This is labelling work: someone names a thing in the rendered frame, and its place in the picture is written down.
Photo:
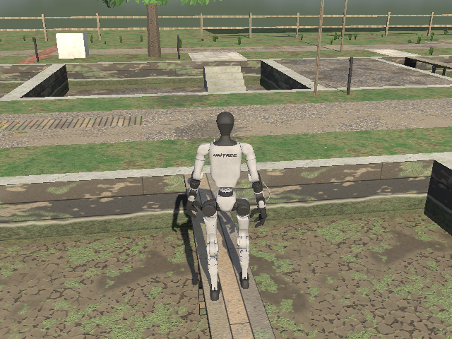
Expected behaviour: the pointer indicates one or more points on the robot right hand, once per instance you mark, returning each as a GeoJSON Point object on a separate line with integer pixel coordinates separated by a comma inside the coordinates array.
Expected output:
{"type": "Point", "coordinates": [262, 216]}

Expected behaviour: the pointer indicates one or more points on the left robot forearm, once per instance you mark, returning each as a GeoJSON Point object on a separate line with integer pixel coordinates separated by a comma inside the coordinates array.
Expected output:
{"type": "Point", "coordinates": [193, 190]}

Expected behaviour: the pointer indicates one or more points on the robot left hand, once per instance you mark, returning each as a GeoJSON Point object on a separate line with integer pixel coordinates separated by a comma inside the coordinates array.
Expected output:
{"type": "Point", "coordinates": [190, 206]}

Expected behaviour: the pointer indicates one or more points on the right robot shin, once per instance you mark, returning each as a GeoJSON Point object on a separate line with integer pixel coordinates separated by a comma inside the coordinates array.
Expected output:
{"type": "Point", "coordinates": [244, 258]}

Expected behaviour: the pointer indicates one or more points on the left robot foot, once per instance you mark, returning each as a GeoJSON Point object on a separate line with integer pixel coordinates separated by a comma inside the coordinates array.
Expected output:
{"type": "Point", "coordinates": [214, 296]}

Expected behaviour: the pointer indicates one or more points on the right robot upper arm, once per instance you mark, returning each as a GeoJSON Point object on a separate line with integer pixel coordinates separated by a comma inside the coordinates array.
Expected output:
{"type": "Point", "coordinates": [248, 150]}

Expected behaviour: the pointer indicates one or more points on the left robot upper arm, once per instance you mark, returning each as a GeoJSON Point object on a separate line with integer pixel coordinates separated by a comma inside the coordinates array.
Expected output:
{"type": "Point", "coordinates": [203, 150]}

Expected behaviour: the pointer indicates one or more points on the right robot forearm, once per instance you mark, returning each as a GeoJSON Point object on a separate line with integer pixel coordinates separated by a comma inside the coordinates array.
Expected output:
{"type": "Point", "coordinates": [258, 192]}

